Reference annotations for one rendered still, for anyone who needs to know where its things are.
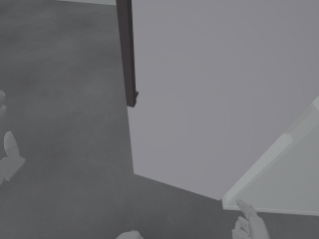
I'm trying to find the right robot hand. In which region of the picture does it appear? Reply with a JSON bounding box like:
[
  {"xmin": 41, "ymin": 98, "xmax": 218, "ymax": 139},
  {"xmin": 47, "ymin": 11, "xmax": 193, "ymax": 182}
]
[{"xmin": 231, "ymin": 199, "xmax": 270, "ymax": 239}]

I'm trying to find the handle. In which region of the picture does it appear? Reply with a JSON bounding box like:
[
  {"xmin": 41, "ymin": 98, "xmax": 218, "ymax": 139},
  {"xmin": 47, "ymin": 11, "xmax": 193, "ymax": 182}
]
[{"xmin": 116, "ymin": 0, "xmax": 139, "ymax": 108}]

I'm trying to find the left robot hand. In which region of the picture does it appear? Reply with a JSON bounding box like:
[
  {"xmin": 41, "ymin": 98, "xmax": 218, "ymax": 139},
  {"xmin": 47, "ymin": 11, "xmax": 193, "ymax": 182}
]
[{"xmin": 0, "ymin": 91, "xmax": 26, "ymax": 185}]

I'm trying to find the fridge door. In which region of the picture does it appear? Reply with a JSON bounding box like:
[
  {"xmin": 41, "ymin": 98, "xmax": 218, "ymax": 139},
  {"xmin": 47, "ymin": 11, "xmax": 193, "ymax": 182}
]
[{"xmin": 127, "ymin": 0, "xmax": 319, "ymax": 200}]

